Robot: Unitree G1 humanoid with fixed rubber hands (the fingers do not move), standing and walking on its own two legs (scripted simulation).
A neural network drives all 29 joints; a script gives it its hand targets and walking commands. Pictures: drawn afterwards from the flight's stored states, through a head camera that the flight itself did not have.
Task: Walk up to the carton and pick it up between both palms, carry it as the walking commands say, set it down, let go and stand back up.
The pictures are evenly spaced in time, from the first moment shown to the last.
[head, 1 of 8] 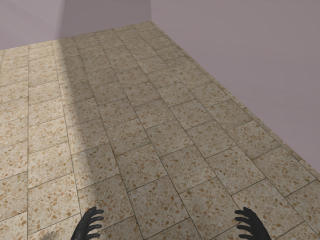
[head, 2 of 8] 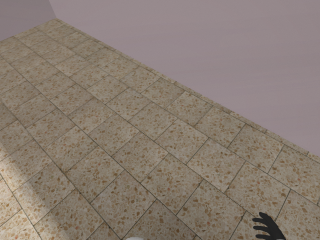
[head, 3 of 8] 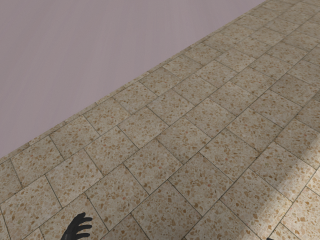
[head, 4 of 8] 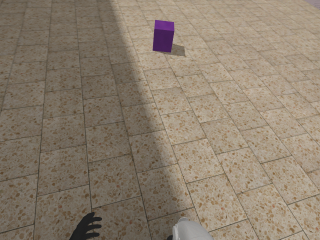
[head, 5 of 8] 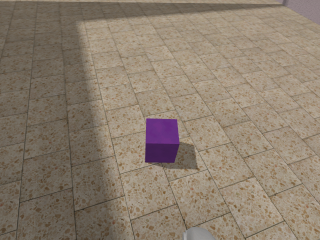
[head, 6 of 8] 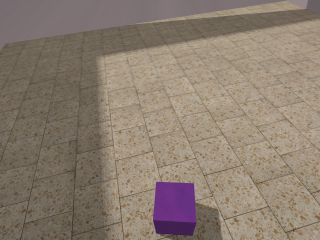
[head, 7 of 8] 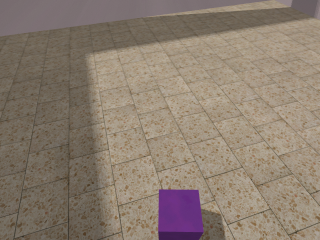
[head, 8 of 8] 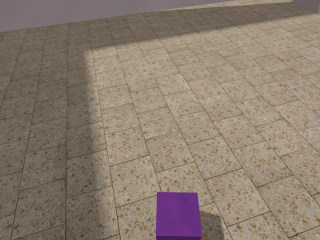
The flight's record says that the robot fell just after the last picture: no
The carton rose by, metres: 0.00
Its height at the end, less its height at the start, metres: +0.00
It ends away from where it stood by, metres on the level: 0.00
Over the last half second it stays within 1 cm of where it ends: yes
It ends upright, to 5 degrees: yes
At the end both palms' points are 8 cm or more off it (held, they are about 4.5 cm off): yes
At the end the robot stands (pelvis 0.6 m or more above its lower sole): yes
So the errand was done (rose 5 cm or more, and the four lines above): no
